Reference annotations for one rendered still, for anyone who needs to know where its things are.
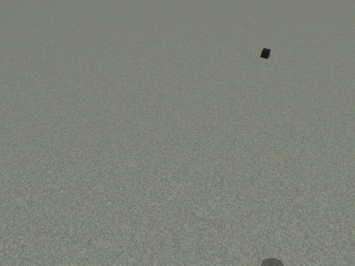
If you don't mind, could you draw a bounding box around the cube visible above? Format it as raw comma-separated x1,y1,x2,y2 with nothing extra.
260,48,271,59

